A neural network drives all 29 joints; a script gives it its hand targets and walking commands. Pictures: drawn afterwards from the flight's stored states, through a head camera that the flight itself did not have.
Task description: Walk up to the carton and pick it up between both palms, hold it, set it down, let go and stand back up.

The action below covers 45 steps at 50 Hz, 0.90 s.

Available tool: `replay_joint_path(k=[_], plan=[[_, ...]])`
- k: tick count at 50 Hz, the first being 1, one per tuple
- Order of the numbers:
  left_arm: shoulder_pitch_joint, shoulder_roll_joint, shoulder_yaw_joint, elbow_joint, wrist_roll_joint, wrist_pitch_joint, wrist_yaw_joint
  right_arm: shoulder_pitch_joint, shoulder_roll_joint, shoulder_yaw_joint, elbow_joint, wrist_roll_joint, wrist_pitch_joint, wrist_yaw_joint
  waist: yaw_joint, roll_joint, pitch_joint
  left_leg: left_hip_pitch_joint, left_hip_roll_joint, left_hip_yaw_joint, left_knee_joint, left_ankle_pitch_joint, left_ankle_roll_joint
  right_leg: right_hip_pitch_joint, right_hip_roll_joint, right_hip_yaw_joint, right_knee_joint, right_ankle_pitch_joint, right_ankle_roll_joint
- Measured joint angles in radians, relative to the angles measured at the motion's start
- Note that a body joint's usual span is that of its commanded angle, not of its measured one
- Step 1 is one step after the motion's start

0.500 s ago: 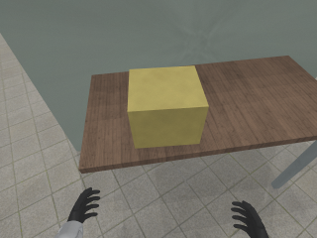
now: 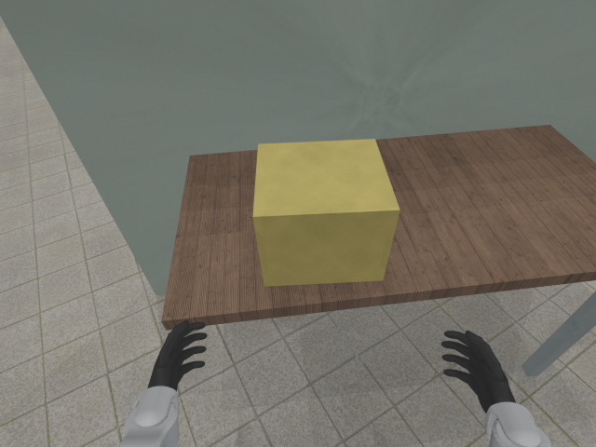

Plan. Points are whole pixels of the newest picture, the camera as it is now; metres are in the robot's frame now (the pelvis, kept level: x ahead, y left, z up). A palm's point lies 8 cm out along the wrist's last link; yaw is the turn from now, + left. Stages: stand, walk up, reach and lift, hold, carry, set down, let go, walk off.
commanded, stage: reach and lift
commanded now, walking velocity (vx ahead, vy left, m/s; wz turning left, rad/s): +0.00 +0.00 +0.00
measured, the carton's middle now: (320, 212) +0.55 +0.01 -0.02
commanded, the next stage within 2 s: none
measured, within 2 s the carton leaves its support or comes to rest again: neither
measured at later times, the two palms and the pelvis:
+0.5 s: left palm (175, 323) +0.28 +0.22 +0.01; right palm (469, 317) +0.31 -0.21 +0.01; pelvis -0.02 -0.01 -0.01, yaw +1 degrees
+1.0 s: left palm (183, 270) +0.35 +0.21 +0.05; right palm (465, 259) +0.38 -0.21 +0.05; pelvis -0.02 +0.00 -0.01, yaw +0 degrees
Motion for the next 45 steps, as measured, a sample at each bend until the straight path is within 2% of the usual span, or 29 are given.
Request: replay_joint_path(k=[7,21,26,34,45], plan=[[-0.088,0.013,-0.001,0.083,-0.034,-0.068,0.011,-0.077,0.012,0.009,0.029,0.024,-0.017,-0.005,0.005,-0.014,-0.031,-0.055,0.002,-0.005,0.023,0.005,-0.005,-0.064,0.003,0.0,0.045,-0.008,-0.007],[-0.302,0.031,-0.031,0.292,-0.119,-0.202,0.025,-0.326,-0.005,0.067,0.202,0.106,-0.071,-0.02,0.008,-0.011,-0.068,-0.169,-0.005,-0.022,0.099,-0.013,-0.004,-0.175,-0.002,-0.003,0.124,-0.03,-0.007],[-0.368,0.031,-0.035,0.301,-0.125,-0.175,0.029,-0.408,-0.035,0.094,0.259,0.153,-0.049,-0.018,0.011,-0.003,-0.08,-0.199,-0.002,-0.027,0.108,-0.015,-0.004,-0.196,0.003,-0.002,0.115,-0.023,-0.006],[-0.414,0.025,0.009,0.236,-0.088,-0.066,0.003,-0.451,-0.084,0.126,0.246,0.188,-0.007,-0.03,0.011,-0.004,-0.095,-0.179,0.005,-0.034,0.073,-0.001,-0.006,-0.163,0.012,-0.005,0.054,0.004,-0.006],[-0.589,0.053,-0.011,0.361,-0.114,-0.026,0.022,-0.64,-0.112,0.146,0.345,0.23,0.061,-0.009,0.024,-0.019,-0.114,-0.263,0.006,-0.024,0.076,0.017,-0.004,-0.257,0.015,0.011,0.065,0.022,-0.007]])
